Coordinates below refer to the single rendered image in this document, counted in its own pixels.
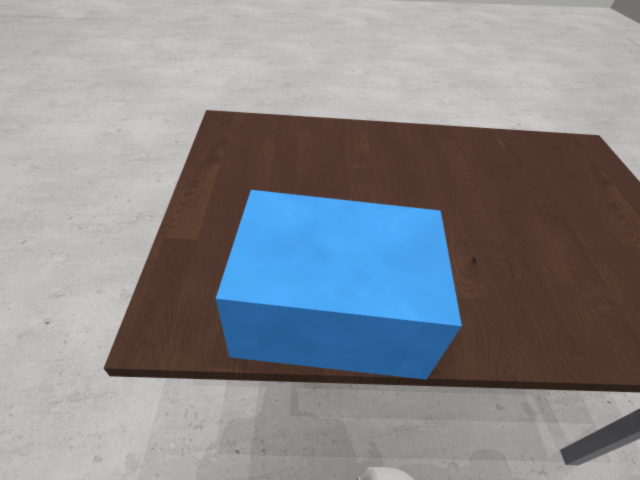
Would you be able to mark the carton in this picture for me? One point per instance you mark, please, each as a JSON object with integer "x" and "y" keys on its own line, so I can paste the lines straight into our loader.
{"x": 339, "y": 284}

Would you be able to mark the table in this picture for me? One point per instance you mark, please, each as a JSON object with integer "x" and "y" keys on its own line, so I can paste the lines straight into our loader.
{"x": 542, "y": 231}

